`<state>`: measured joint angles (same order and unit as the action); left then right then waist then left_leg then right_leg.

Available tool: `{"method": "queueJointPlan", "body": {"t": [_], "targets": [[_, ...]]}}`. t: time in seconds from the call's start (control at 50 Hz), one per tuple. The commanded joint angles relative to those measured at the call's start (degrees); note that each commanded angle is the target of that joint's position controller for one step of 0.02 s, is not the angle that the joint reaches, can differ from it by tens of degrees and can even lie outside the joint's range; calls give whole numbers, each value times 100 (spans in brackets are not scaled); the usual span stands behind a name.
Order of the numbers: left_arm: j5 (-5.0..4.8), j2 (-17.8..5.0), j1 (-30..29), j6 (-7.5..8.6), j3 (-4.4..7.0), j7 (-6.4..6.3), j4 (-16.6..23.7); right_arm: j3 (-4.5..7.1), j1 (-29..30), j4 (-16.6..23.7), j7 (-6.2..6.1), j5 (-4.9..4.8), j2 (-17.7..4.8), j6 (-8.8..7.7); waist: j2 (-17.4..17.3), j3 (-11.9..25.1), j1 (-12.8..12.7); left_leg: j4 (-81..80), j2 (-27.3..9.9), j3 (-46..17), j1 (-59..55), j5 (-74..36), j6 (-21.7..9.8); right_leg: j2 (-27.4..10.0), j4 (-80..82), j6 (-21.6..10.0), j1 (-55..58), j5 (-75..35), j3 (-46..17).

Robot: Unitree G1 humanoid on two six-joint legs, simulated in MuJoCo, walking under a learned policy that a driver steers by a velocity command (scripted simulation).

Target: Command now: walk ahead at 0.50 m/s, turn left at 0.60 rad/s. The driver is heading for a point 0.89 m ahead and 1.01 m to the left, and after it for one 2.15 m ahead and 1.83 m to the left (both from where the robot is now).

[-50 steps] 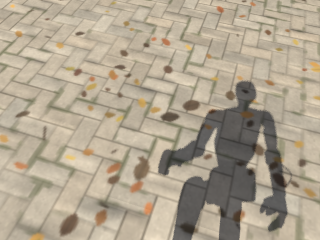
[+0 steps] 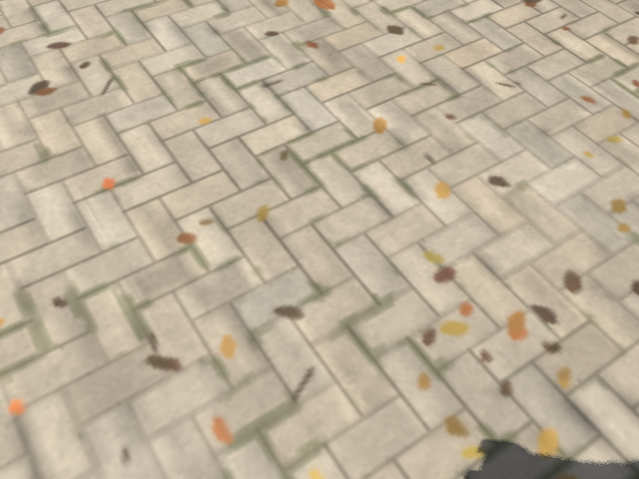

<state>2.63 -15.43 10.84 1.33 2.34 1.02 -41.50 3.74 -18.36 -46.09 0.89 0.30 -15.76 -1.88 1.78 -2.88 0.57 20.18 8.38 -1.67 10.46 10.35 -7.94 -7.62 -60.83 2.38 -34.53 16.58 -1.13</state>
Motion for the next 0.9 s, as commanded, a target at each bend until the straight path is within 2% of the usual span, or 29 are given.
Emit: {"method": "queueJointPlan", "body": {"t": [0.02,0.14,0.2,0.24,0.26,0.28,0.3,0.32,0.34,0.36,0.38,0.4,0.44,0.46,0.52,0.58,0.64,0.7,0.74,0.76,0.78,0.8,0.82,0.84,0.86,0.88,0.9], "targets": [[8,-432,-26,-55,115,9,338,206,-173,319,-11,-10,-848,-144,-375,126,-42,-946,-1455,-1504,-137,-1462,-783,63,537,114,-376,-638,117],[-36,-416,-1159,11,57,51,709,223,-856,168,-62,3,-901,-157,-497,30,396,-632,-1457,-1754,-935,-1843,-621,349,1815,67,-731,-1414,48],[-86,-457,-1501,91,26,71,896,239,-987,158,-124,46,-981,-144,-577,4,476,-314,-1543,-1946,-1172,-2366,-538,549,2366,-45,-459,-1337,35],[-106,-562,-1200,135,49,42,864,257,-778,210,-163,55,-1069,-139,-669,43,266,-88,-1571,-2063,-1024,-2608,-332,677,2786,-174,309,-1108,-7],[-118,-648,-795,157,85,-1,756,266,-571,258,-158,60,-1123,-147,-707,150,50,191,-1506,-2036,-777,-3050,-191,813,2956,-268,1044,-864,41],[-118,-788,-156,194,152,-70,561,269,-446,279,-126,51,-1162,-169,-612,457,-243,858,-1313,-1953,-605,-3555,-59,975,3140,-366,1957,-725,146],[-66,-988,636,271,228,-148,395,238,-359,294,-69,0,-1066,-208,-295,947,-665,2057,-926,-1650,-115,-3201,89,613,3407,-547,3202,-792,-125],[91,-1462,1477,293,331,-256,401,99,-518,511,-48,-126,-545,-247,489,1910,-871,3836,-467,-1116,888,-1168,253,-906,3652,-869,4674,605,-1786],[89,-1761,1196,219,393,-222,416,60,-1083,638,-57,-124,-420,-212,1697,2184,-351,4855,129,-673,2224,2253,346,-1902,4406,-1374,5098,594,-4283],[-22,-1180,785,167,306,-191,461,98,-893,418,-104,87,-771,-109,695,1357,-199,5306,-442,-684,2588,1745,303,-1710,4420,-1362,4308,1215,-4019],[-71,-735,474,166,194,-170,476,103,-518,401,-44,121,-771,-76,119,681,-183,5155,-635,-573,2509,1237,334,-1423,4532,-1273,3535,991,-3047],[-57,-547,315,176,139,-153,438,84,-327,416,6,117,-667,-46,21,389,-113,4905,-810,-487,2391,980,377,-1119,4679,-1144,3090,373,-2249],[-94,-525,417,255,121,-157,264,70,-261,421,112,179,-583,77,400,208,-26,4720,-977,-351,2195,856,458,-796,4862,-1037,2659,-708,-1271],[-127,-546,519,322,131,-126,194,60,-217,452,155,179,-543,124,462,234,-12,4710,-979,-303,2187,786,468,-782,4893,-1058,2632,-1219,-1029],[-184,-605,696,441,167,-75,40,23,270,657,244,186,-442,175,389,185,-19,4567,-1082,-252,2687,342,509,-815,5059,-1134,2819,-1991,-397],[-176,-600,855,431,171,-73,-99,-24,860,873,300,181,-361,161,342,52,-102,3981,-1133,-99,3031,-222,583,-706,5129,-1107,2961,-2393,218],[-175,-638,934,418,179,-73,-199,-115,1455,1055,383,157,-203,120,336,-63,-219,2842,-1140,224,2735,-888,551,-544,5116,-976,2947,-2460,779],[-178,-805,1163,389,221,-118,-333,-150,1931,1234,443,184,-185,120,327,-190,-337,2044,-1112,561,2472,-762,400,-693,5072,-899,3236,-2680,1014],[-172,-900,1302,317,239,-154,-434,-134,2027,1295,425,222,-242,128,322,-189,-340,1713,-976,740,2317,-337,239,-790,4774,-840,3619,-3424,1183],[-164,-980,1333,277,250,-174,-473,-112,1957,1291,393,244,-280,134,366,-94,-281,1595,-805,858,2080,-19,133,-813,4425,-802,3786,-4328,1299],[-158,-1081,1363,231,266,-196,-509,-76,1743,1242,351,267,-345,133,436,99,-168,1524,-587,964,1731,326,13,-831,3892,-775,3924,-5265,1399],[-158,-1163,1370,175,275,-210,-521,-16,1250,1112,306,281,-443,103,438,423,53,1370,-353,986,1164,543,-137,-830,3057,-767,3945,-5813,1470],[-178,-1176,1293,130,262,-215,-473,80,326,813,236,319,-577,52,236,951,479,942,-182,893,-50,350,-318,-735,1793,-659,3469,-5415,1599],[-134,-957,1341,134,194,-195,-270,244,-532,608,130,350,-1050,48,-406,1622,776,738,-1166,-465,-1546,1067,-594,-582,74,-486,2229,-3299,1615],[-146,-393,1469,149,84,-59,188,383,-227,751,62,204,-1686,90,-1708,2022,259,201,-2747,-3600,-3048,956,-1411,600,-1819,-119,-296,1662,1190],[-76,-871,598,168,171,-67,316,379,-546,787,16,64,-1524,136,-667,1925,732,-234,-2710,-3918,-2957,389,-1369,588,-2080,-144,-916,1297,140],[-182,-759,351,230,134,-45,419,332,-316,631,-40,38,-1342,134,-521,1138,519,-244,-2567,-2912,-2327,-455,-1249,296,-1769,-206,-1061,639,39]]}}
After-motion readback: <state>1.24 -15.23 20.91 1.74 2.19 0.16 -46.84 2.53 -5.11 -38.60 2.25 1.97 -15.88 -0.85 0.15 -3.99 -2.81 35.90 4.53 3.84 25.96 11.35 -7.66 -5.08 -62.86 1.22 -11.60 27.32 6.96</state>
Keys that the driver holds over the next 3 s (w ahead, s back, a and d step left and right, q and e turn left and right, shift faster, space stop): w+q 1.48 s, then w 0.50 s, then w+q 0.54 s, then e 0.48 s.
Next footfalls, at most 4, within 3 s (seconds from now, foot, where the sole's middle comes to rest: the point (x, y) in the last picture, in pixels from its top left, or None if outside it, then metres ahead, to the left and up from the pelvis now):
0.30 right None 0.36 -0.12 -0.78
0.82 left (233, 437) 0.55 0.18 -0.78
1.38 right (210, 293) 0.90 0.27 -0.78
1.86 left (70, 304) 0.87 0.60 -0.78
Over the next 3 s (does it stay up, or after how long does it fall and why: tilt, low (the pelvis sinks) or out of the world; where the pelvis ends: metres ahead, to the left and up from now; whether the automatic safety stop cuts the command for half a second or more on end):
stays up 1.07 0.85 0.00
